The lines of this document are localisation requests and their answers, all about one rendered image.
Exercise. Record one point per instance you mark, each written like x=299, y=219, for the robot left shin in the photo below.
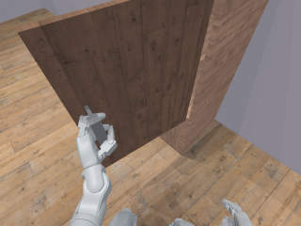
x=126, y=210

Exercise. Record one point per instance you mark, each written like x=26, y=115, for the cupboard door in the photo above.
x=134, y=60

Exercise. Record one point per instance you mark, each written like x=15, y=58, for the robot left thigh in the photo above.
x=124, y=218

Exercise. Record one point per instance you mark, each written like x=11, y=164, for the robot left hand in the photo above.
x=86, y=146

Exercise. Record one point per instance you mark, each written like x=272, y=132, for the robot right hand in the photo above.
x=240, y=218

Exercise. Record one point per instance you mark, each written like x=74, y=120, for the left robot forearm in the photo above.
x=91, y=210

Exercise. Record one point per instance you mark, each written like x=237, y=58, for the handle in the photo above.
x=96, y=125

